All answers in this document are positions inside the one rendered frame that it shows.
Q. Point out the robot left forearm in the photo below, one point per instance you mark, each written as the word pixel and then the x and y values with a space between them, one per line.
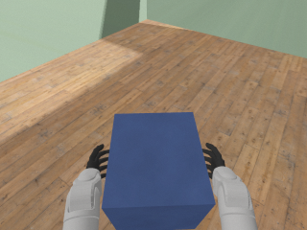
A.
pixel 82 207

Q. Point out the right robot hand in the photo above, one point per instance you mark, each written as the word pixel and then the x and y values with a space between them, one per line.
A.
pixel 215 159

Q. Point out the left robot hand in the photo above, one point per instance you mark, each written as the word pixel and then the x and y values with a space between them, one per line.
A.
pixel 95 161

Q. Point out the carton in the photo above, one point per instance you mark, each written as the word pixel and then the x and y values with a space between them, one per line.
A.
pixel 156 175

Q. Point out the robot right forearm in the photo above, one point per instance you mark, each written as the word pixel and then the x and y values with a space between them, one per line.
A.
pixel 234 201

